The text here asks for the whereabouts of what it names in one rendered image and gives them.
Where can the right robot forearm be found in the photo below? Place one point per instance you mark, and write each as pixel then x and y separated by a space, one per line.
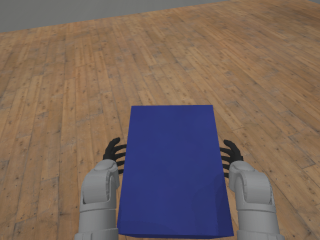
pixel 257 219

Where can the left robot forearm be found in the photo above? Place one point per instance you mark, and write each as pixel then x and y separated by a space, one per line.
pixel 98 201

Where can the carton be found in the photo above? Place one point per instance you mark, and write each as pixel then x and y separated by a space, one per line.
pixel 173 183

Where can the left robot hand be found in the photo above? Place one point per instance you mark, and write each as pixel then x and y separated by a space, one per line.
pixel 112 149

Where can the right robot hand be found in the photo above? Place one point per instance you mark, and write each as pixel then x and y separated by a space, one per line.
pixel 234 153

